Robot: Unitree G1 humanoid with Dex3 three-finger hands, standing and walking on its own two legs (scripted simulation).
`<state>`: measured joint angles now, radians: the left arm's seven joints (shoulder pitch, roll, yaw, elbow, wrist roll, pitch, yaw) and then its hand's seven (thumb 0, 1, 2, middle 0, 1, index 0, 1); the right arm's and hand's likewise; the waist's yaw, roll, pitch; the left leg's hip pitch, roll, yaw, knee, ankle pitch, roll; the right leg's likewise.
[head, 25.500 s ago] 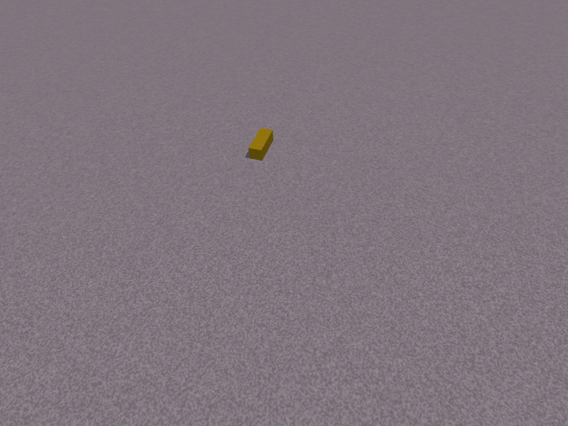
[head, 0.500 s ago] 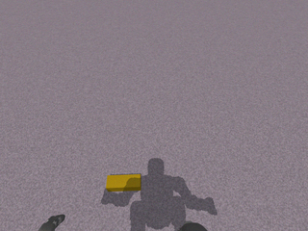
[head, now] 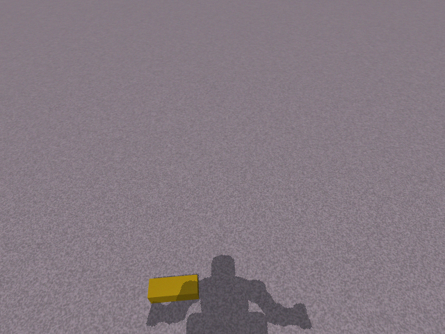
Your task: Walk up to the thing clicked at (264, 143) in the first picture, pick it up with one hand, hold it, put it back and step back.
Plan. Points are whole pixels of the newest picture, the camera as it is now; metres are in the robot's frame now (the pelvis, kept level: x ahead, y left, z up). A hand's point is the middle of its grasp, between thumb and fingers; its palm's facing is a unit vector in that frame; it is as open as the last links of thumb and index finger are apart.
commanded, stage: walk up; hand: left
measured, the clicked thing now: (174, 288) +0.46 +0.24 -0.74
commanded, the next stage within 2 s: stand in 0.30 s
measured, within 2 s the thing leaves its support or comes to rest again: neither
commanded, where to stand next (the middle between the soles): +0.09 -0.01 m, yaw +3 degrees
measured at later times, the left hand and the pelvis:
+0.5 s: hand out of the picture +0.10 +0.24 -0.14, palm faces -0.03 -0.94 -0.35, open 7.4 cm; pelvis +0.00 -0.01 +0.01, yaw +0 degrees
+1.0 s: hand out of the picture +0.07 +0.25 -0.15, palm faces -0.03 -0.94 -0.35, open 7.4 cm; pelvis +0.00 +0.00 +0.01, yaw +1 degrees
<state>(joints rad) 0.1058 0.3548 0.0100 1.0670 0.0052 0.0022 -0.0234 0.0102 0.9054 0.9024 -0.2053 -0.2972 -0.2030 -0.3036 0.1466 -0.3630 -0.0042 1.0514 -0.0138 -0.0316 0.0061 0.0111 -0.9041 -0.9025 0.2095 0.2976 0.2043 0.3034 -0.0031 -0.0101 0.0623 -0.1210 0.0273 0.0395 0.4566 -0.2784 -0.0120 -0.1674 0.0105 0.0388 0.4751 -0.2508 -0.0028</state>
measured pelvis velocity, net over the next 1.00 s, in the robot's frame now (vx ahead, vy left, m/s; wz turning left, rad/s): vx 0.00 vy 0.00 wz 0.01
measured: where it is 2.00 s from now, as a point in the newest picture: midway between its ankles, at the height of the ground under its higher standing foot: outside the picture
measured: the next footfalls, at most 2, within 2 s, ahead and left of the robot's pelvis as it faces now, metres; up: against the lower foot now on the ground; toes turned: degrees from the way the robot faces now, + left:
none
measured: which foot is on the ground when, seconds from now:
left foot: down 0.00-1.00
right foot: down 0.00-1.00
